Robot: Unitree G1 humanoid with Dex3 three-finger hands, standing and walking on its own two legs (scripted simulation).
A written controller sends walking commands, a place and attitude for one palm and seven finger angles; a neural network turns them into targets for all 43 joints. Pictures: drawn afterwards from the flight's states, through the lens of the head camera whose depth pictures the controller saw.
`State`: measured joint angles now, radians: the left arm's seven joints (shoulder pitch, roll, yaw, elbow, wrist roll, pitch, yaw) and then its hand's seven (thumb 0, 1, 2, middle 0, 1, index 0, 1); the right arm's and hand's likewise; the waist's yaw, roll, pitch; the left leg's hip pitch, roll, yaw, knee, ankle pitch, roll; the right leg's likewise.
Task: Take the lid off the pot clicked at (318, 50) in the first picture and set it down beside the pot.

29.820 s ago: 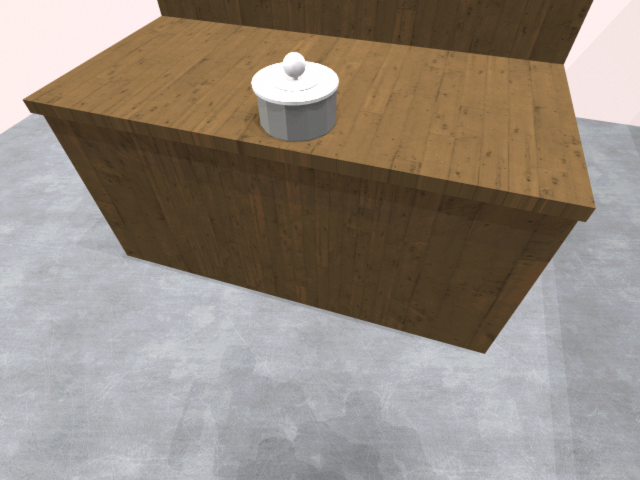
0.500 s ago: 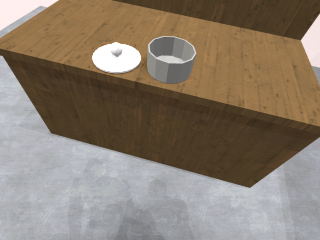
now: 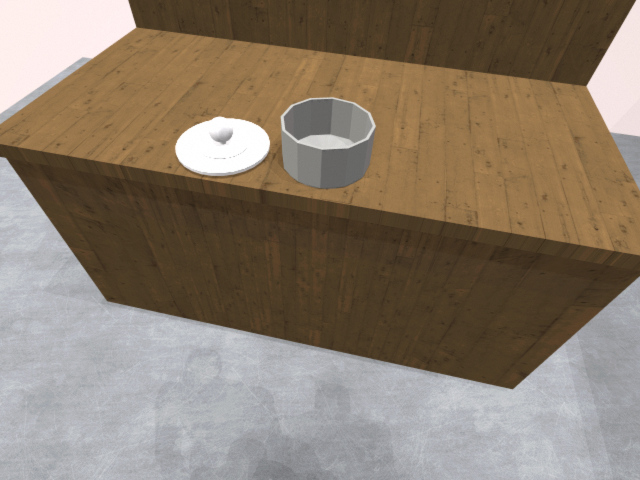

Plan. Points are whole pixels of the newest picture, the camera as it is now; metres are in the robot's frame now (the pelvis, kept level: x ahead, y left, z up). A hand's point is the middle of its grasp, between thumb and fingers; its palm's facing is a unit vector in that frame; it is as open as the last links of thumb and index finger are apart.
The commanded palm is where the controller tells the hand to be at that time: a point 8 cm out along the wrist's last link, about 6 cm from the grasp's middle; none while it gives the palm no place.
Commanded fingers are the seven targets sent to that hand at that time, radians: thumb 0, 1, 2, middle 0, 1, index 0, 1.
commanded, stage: stop stepping back and stand still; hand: left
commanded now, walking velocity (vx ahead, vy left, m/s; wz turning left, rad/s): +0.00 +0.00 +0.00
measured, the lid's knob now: (220, 129) +0.78 +0.25 +0.00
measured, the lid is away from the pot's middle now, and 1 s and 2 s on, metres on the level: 0.23 0.23 0.23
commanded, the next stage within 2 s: let the arm hang, fingers relaxed in 0.02 s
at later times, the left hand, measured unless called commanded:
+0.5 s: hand out of the picture +0.00 +0.14 -0.18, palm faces +0.05 -0.99 -0.15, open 7.4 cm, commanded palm none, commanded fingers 0.00 0.90 0.90 -0.20 -0.30 -0.20 -0.30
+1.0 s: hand out of the picture +0.01 +0.14 -0.18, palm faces +0.05 -0.99 -0.16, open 7.4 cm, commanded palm none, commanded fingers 0.00 0.90 0.90 -0.20 -0.30 -0.20 -0.30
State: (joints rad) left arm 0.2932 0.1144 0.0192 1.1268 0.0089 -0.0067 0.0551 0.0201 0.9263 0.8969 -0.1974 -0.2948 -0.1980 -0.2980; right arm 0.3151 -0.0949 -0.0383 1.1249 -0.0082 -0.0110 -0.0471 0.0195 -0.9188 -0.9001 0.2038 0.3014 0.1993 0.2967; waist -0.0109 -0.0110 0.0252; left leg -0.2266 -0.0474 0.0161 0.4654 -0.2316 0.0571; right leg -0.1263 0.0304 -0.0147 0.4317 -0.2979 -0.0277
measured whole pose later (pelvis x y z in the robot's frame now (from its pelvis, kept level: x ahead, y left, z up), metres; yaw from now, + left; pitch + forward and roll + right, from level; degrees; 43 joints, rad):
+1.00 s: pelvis +0.03 -0.01 +0.00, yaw -1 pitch -1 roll +0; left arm 0.31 0.10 0.02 1.13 0.00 -0.01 0.06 0.01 0.91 0.90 -0.20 -0.29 -0.20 -0.30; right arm 0.31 -0.09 -0.03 1.15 0.00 -0.01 -0.06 0.01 -0.91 -0.90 0.20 0.30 0.20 0.30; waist -0.01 -0.01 0.04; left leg -0.18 -0.03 0.03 0.46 -0.28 0.04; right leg -0.07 0.05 0.00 0.41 -0.33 -0.04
